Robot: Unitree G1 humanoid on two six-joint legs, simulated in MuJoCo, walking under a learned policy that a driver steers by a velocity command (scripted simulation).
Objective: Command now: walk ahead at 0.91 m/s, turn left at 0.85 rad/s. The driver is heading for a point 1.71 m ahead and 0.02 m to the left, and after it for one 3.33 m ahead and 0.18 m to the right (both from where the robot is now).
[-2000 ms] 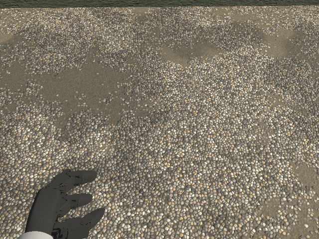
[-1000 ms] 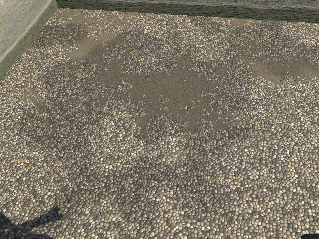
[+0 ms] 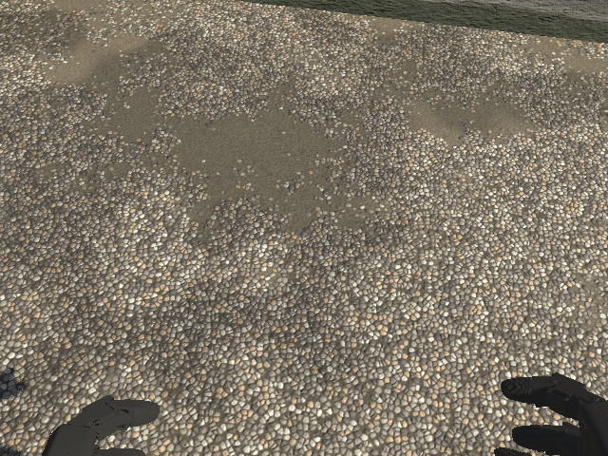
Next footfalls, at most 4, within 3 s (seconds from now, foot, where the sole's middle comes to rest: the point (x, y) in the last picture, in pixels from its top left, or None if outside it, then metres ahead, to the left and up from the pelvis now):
none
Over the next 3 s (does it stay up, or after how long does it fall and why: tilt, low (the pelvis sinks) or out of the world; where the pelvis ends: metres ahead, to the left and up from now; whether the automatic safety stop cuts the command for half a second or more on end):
stays up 0.01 0.00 0.02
